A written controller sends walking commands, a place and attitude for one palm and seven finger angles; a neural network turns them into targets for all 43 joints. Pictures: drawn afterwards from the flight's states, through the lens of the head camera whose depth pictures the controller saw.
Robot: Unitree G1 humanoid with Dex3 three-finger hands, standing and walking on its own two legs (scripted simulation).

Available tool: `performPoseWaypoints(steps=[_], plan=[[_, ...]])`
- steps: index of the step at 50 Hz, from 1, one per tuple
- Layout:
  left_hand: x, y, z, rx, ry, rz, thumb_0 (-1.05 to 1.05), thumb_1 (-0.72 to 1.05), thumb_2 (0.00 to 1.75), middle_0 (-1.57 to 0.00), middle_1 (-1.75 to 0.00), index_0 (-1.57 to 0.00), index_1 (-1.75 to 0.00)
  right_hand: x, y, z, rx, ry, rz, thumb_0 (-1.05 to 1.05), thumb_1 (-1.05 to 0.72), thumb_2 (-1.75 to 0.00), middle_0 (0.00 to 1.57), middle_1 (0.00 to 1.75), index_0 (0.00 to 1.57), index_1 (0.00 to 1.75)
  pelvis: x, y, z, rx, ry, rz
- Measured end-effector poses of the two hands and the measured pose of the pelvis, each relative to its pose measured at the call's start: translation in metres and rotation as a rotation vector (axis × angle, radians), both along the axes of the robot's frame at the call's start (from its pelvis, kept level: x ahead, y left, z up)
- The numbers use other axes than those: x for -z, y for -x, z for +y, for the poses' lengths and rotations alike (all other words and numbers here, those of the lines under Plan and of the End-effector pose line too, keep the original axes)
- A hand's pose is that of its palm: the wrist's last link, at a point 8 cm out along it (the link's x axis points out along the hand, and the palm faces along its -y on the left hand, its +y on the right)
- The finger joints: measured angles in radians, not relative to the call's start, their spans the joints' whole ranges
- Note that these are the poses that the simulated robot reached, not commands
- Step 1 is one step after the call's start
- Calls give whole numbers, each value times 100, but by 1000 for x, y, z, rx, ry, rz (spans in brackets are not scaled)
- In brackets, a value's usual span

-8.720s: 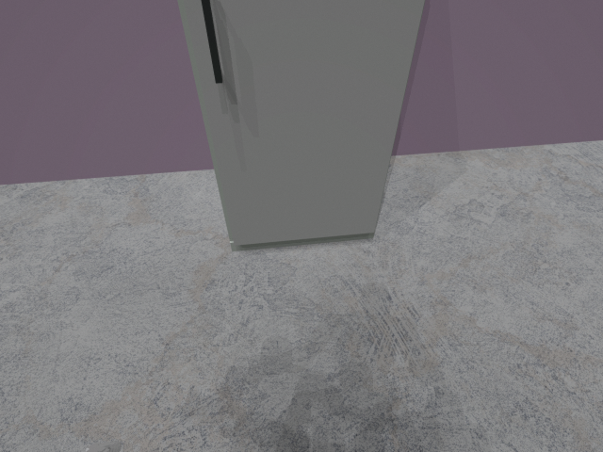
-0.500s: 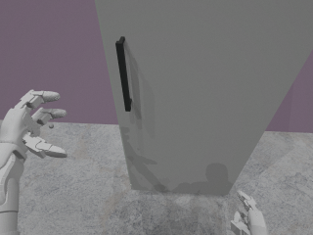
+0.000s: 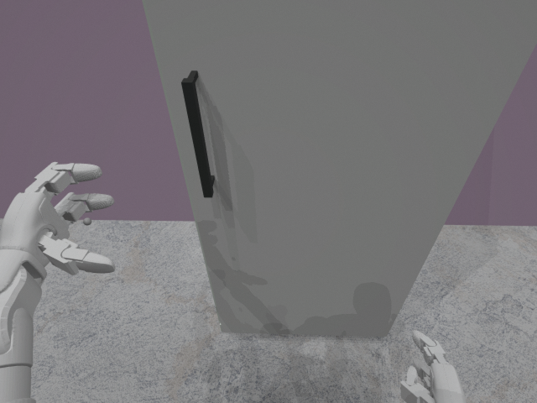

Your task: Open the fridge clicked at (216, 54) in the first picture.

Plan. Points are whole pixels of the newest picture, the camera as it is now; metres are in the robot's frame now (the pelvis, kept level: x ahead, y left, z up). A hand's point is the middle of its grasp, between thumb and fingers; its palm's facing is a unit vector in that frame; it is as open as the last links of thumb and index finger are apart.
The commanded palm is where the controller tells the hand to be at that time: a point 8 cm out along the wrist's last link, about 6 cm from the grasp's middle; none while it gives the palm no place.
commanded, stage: move the hooked fingers beside the handle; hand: left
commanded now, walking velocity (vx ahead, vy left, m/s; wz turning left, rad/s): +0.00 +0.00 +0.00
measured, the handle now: (201, 139) +0.51 +0.18 +0.16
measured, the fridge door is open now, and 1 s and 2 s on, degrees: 0 0 0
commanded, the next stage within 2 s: none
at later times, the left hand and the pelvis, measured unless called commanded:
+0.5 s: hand (113, 201) +0.31 +0.25 +0.18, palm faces +0.14 -0.99 -0.03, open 14.0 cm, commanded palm +0.28 +0.30 +0.18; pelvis +0.00 +0.01 +0.00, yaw +0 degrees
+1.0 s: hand (133, 181) +0.37 +0.25 +0.18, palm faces +0.13 -0.99 -0.01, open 14.0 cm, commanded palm +0.34 +0.30 +0.17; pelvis +0.00 +0.00 +0.00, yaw -1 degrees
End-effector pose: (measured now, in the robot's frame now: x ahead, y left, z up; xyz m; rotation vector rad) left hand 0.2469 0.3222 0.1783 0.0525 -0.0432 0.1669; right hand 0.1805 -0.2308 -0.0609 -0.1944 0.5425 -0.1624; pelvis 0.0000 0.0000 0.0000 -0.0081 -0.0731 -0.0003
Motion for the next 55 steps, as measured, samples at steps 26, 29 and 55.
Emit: performPoseWaypoints(steps=[26,29,55], plan=[[0,-41,-18,33,24,1,-1,-50,30,-30,-120,-30,-120,4,8,4,21,2,39,1,-90,-90,20,30,20,30,-1,-1,7,6,-1,12],[1,-47,-21,32,26,9,-1,-50,30,-30,-120,-30,-120,6,12,3,29,0,55,1,-90,-90,20,30,20,30,-1,-1,8,8,-2,14],[8,-107,-25,33,53,63,-1,-50,30,-30,-120,-30,-120,23,51,-26,124,33,200,1,-90,-90,20,30,20,30,0,-3,3,14,0,62]])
